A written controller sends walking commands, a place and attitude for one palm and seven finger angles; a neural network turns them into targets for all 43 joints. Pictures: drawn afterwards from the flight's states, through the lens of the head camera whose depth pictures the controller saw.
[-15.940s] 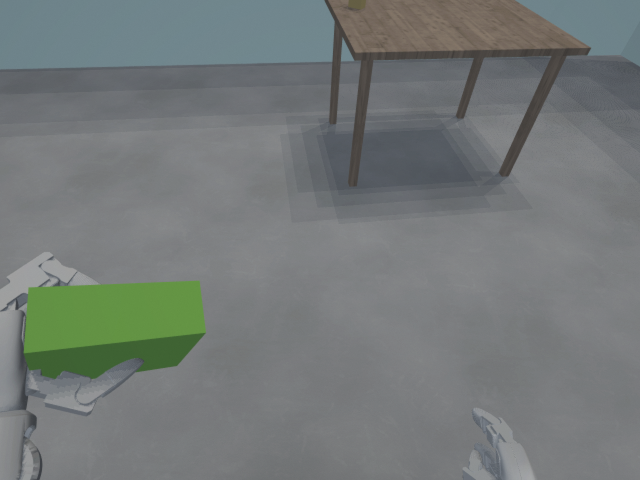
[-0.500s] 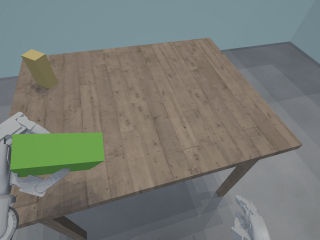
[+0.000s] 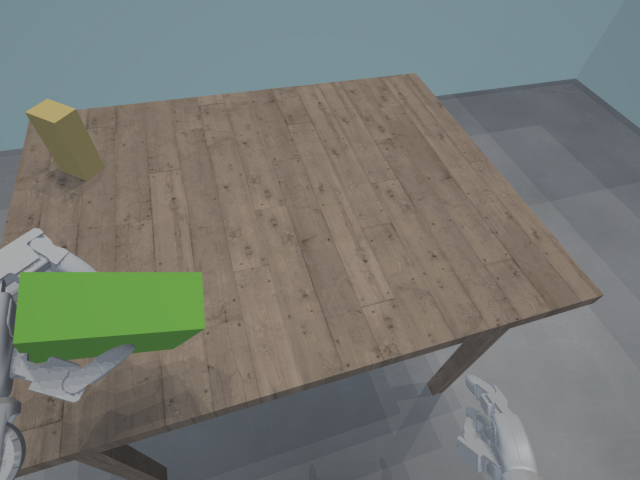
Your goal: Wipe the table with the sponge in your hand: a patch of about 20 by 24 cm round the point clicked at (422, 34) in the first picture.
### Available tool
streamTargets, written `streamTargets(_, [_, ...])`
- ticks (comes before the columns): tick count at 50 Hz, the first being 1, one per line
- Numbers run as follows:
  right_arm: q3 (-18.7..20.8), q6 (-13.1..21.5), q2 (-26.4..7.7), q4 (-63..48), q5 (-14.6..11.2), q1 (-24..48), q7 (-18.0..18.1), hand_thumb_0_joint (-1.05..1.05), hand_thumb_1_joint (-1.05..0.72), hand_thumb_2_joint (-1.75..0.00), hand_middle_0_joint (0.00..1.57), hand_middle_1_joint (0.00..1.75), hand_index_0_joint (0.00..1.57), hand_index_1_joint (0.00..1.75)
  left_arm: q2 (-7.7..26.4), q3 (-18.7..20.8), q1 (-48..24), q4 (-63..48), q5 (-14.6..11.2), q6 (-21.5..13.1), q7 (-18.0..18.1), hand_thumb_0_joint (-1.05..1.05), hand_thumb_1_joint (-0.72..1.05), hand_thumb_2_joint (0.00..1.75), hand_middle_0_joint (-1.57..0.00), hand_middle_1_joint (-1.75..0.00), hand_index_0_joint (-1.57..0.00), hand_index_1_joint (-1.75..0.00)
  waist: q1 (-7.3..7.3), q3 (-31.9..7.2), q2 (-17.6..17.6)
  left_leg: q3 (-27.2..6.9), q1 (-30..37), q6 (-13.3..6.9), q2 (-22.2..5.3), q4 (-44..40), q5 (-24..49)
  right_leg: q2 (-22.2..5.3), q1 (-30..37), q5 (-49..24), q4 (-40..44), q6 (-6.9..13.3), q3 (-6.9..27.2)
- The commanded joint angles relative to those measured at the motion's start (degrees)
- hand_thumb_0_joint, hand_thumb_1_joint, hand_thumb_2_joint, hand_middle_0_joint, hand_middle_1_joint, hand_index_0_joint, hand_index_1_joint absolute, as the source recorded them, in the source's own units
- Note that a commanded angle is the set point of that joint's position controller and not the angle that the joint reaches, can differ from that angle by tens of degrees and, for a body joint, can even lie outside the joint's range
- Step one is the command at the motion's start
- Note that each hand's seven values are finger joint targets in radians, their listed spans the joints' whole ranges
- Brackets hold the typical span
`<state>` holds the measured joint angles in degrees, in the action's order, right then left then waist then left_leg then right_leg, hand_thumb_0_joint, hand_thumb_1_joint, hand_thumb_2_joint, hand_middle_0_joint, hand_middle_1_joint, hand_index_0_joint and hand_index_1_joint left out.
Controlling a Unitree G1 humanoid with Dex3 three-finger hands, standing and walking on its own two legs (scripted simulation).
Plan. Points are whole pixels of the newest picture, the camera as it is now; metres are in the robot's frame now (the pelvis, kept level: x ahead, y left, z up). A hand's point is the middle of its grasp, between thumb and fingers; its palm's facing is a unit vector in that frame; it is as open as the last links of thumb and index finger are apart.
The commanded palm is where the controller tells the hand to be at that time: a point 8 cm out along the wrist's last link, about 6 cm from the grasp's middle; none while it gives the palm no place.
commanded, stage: come to a stop and stand still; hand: left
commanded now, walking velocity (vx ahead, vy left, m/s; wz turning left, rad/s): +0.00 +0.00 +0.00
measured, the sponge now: (139, 317) +0.24 +0.20 +0.12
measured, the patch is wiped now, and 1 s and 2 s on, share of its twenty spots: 0.00 0.00 0.00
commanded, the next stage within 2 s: look again from close up in 0.96 s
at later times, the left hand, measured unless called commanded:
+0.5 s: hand (79, 330) +0.21 +0.24 +0.15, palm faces +0.27 -0.87 -0.42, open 9.5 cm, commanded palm +0.15 +0.28 +0.17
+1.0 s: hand (59, 327) +0.21 +0.25 +0.15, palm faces +0.35 -0.84 -0.41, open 9.5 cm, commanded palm +0.15 +0.28 +0.17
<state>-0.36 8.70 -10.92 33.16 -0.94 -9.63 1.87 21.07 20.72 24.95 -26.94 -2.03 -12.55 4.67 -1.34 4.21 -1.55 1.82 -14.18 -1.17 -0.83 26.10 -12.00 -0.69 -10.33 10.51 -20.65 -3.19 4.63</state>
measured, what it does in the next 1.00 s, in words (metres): stands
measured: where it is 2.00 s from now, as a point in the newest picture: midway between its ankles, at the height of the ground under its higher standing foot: outside the picture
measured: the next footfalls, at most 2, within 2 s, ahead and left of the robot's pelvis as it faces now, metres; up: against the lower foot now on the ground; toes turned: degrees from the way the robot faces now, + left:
none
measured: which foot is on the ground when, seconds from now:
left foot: down 0.00-1.00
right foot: down 0.00-1.00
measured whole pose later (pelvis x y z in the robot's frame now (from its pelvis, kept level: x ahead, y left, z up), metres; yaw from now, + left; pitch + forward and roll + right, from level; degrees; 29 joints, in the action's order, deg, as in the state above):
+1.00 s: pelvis -0.01 +0.00 +0.00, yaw +0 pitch -1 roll -1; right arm -0.6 10.4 -10.4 33.4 -0.9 -10.6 1.1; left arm 21.6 21.4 24.1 -25.5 -1.8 -14.7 4.2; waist -1.2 4.4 -1.5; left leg 1.8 -14.9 -1.4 -0.6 26.5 -11.2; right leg -0.9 -11.1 9.8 -21.2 -3.4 4.6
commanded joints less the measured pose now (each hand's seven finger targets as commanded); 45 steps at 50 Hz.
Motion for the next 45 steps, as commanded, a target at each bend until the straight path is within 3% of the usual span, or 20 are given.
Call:
streamTargets(1, [3.0,2.6,-7.4,-8.9,-0.1,3.5,0.7,0.0,-0.9,-0.9,0.2,0.3,0.2,0.3,9.1,6.5,-2.6,-12.5,-0.9,-3.7,1.1,0.0,0.1,1.3,-1.2,-1.6,-1.2,-1.6,0.06,-11.2,4.6,-1.8,4.6,0.5,-3.0,-4.8,6.4,-0.9,3.1,-12.4,1.3,3.1,-1.2])
streamTargets(3, [2.8,2.5,-7.3,-8.8,-0.4,4.2,0.8,0.0,-0.9,-0.9,0.2,0.3,0.2,0.3,10.6,7.8,-3.2,-13.4,-0.7,-3.4,1.5,0.0,0.1,1.3,-1.2,-1.6,-1.2,-1.6,0.12,-11.0,4.8,-1.7,4.7,0.8,-2.9,-5.2,6.3,-0.6,2.6,-12.0,1.2,3.1,-1.4])
streamTargets(4, [2.6,2.3,-7.3,-8.6,-0.1,3.8,0.8,0.0,-0.9,-0.9,0.2,0.3,0.2,0.3,8.2,5.7,-2.7,-11.8,-1.0,-3.5,1.1,0.0,0.1,1.3,-1.2,-1.6,-1.2,-1.6,0.15,-10.3,5.1,-1.6,3.9,0.6,-2.7,-5.6,5.7,-0.4,2.7,-11.3,1.5,3.0,-1.9])
streamTargets(8, [2.7,2.5,-7.3,-9.0,-0.4,4.1,1.0,0.0,-0.9,-0.9,0.2,0.3,0.2,0.3,10.6,7.6,-3.6,-14.4,-0.7,-3.4,1.7,0.0,0.1,1.3,-1.2,-1.6,-1.2,-1.6,0.1,-11.1,5.6,-1.6,4.9,0.8,-2.9,-5.2,6.6,-0.7,2.7,-12.4,1.0,3.1,-1.4])
streamTargets(9, [2.6,2.2,-7.4,-8.6,-0.1,3.7,1.0,0.0,-0.9,-0.9,0.2,0.3,0.2,0.3,8.6,5.9,-2.9,-12.8,-1.0,-3.4,1.3,0.0,0.1,1.3,-1.2,-1.6,-1.2,-1.6,0.11,-11.0,4.9,-1.7,4.4,0.6,-2.9,-5.5,6.4,-0.4,3.0,-12.0,1.2,3.0,-2.0])
streamTargets(10, [2.8,4.5,-8.9,-7.0,4.2,-3.0,-0.2,0.0,-0.9,-0.9,0.2,0.3,0.2,0.3,56.2,39.9,-62.6,-26.4,8.2,-9.7,1.1,0.0,0.1,1.3,-1.2,-1.6,-1.2,-1.6,-1.26,-3.4,1.2,-1.2,-3.5,-0.3,-5.2,1.6,8.0,-2.7,-6.4,-9.3,2.6,4.7,1.5])
streamTargets(11, [1.2,4.4,-2.1,-3.4,1.7,2.3,-0.2,0.0,-0.9,-0.9,0.2,0.3,0.2,0.3,17.0,15.0,-27.0,8.3,1.7,-7.3,-1.2,0.0,0.1,1.3,-1.2,-1.6,-1.2,-1.6,0.01,-13.9,0.5,-1.8,6.5,-0.2,-1.6,-2.7,12.0,-2.5,-3.0,-10.2,-1.2,6.0,1.6])
streamTargets(12, [4.8,5.6,-7.9,-7.3,0.6,-0.6,-0.4,0.0,-0.9,-0.9,0.2,0.3,0.2,0.3,11.4,9.9,-13.0,7.4,0.5,-6.3,-1.7,0.0,0.1,1.3,-1.2,-1.6,-1.2,-1.6,-1.98,-14.9,7.0,0.4,10.9,0.8,-2.1,-0.9,13.6,-1.8,-1.3,-14.4,0.0,6.1,5.7])
streamTargets(13, [4.6,5.6,-7.5,-7.7,-0.4,1.4,-1.8,0.0,-0.9,-0.9,0.2,0.3,0.2,0.3,5.0,4.4,-8.2,1.6,-1.3,-6.1,-1.7,0.0,0.1,1.3,-1.2,-1.6,-1.2,-1.6,-1.09,-17.9,14.8,0.5,13.2,0.3,-2.7,-0.8,17.0,-2.4,1.0,-15.4,-2.4,5.6,3.2])
streamTargets(16, [4.1,5.6,-7.9,-9.0,-0.3,2.3,-3.3,0.0,-0.9,-0.9,0.2,0.3,0.2,0.3,8.5,3.6,-3.5,-11.5,-1.1,-6.6,-0.9,0.0,0.1,1.3,-1.2,-1.6,-1.2,-1.6,-1.48,-15.4,6.2,-1.9,7.0,0.2,-4.1,-2.5,19.5,-1.2,4.4,-13.4,-4.8,3.9,-0.1])
streamTargets(18, [3.5,5.5,-7.6,-8.9,-0.9,4.1,-2.9,0.0,-0.9,-0.9,0.2,0.3,0.2,0.3,10.7,6.9,0.2,-10.7,-1.6,-5.7,0.3,0.0,0.1,1.3,-1.2,-1.6,-1.2,-1.6,-1.4,-13.2,3.0,-1.7,4.1,0.2,-4.3,-4.1,12.4,-1.2,3.8,-10.0,-4.4,3.2,-0.8])
streamTargets(21, [3.4,4.9,-7.4,-8.8,-0.6,3.0,-1.2,0.0,-0.9,-0.9,0.2,0.3,0.2,0.3,13.0,10.5,-1.6,-9.1,-2.1,-6.4,0.7,0.0,0.1,1.3,-1.2,-1.6,-1.2,-1.6,-0.99,-9.8,-1.4,-2.8,0.5,0.3,-3.6,-5.2,3.6,-1.5,2.6,-7.0,-2.3,3.0,-0.4])
streamTargets(22, [3.3,4.8,-7.3,-8.9,-0.7,3.0,-0.7,0.0,-0.9,-0.9,0.2,0.3,0.2,0.3,13.0,10.7,-2.9,-9.1,-2.3,-6.7,0.7,0.0,0.1,1.3,-1.2,-1.6,-1.2,-1.6,-0.73,-8.9,-1.1,-2.9,0.7,0.2,-3.4,-5.5,1.2,-1.7,1.2,-5.6,-1.7,3.2,0.2])
streamTargets(23, [3.0,4.7,-7.5,-8.8,-0.9,4.3,-0.1,0.0,-0.9,-0.9,0.2,0.3,0.2,0.3,16.0,13.4,-5.5,-10.7,-2.1,-6.9,1.2,0.0,0.1,1.3,-1.2,-1.6,-1.2,-1.6,-0.65,-8.4,3.0,-2.6,0.6,0.1,-3.6,-6.3,-1.4,-1.6,0.8,-4.0,-1.7,3.1,0.0])
streamTargets(25, [2.9,4.7,-7.1,-8.9,-0.8,3.2,0.5,0.0,-0.9,-0.9,0.2,0.3,0.2,0.3,12.6,10.2,-7.1,-9.0,-2.1,-7.4,0.8,0.0,0.1,1.3,-1.2,-1.6,-1.2,-1.6,-0.41,-7.7,5.6,-2.8,-0.7,-0.2,-3.3,-6.6,-5.9,-1.6,0.7,-2.0,-1.2,3.4,0.1])
streamTargets(34, [2.7,6.2,-7.5,-7.3,-0.4,3.0,0.1,0.0,-0.9,-0.9,0.2,0.3,0.2,0.3,7.4,3.5,-10.3,-8.3,-0.2,-7.3,1.1,0.0,0.1,1.3,-1.2,-1.6,-1.2,-1.6,-0.16,-6.7,5.9,-3.4,-0.8,-0.1,-3.0,-8.9,-12.1,0.0,-0.2,2.4,1.0,3.0,-0.9])
streamTargets(38, [2.9,6.0,-7.5,-7.4,-0.5,3.5,-0.1,0.0,-0.9,-0.9,0.2,0.3,0.2,0.3,10.6,7.1,-9.5,-9.9,0.2,-7.1,1.5,0.0,0.1,1.3,-1.2,-1.6,-1.2,-1.6,-0.3,-7.6,5.2,-3.1,-0.1,0.3,-2.7,-8.0,-8.6,0.1,0.8,-0.8,1.1,3.1,-0.5])
streamTargets(39, [2.8,5.6,-7.3,-7.4,-0.1,2.8,-0.1,0.0,-0.9,-0.9,0.2,0.3,0.2,0.3,8.7,5.8,-8.3,-8.5,0.0,-7.1,1.2,0.0,0.1,1.3,-1.2,-1.6,-1.2,-1.6,-0.19,-7.9,4.6,-3.3,-0.6,0.3,-2.5,-8.1,-7.9,0.1,1.4,-1.1,1.1,3.1,-1.3])
streamTargets(43, [2.8,5.2,-7.2,-8.0,-0.4,3.5,-0.1,0.0,-0.9,-0.9,0.2,0.3,0.2,0.3,11.1,8.5,-6.9,-11.5,-0.3,-6.7,1.2,0.0,0.1,1.3,-1.2,-1.6,-1.2,-1.6,-0.11,-9.7,5.2,-2.7,1.6,0.8,-2.3,-6.8,-1.8,-0.1,2.4,-5.6,0.8,3.2,-1.2])
streamTargets(45, [2.8,4.8,-7.0,-8.5,-0.2,3.0,-0.1,0.0,-0.9,-0.9,0.2,0.3,0.2,0.3,9.3,7.0,-5.1,-10.6,-0.7,-6.4,0.7,0.0,0.1,1.3,-1.2,-1.6,-1.2,-1.6,-0.1,-9.4,5.0,-2.5,1.4,0.6,-2.4,-6.6,-1.1,0.0,2.6,-6.4,1.0,3.1,-1.4])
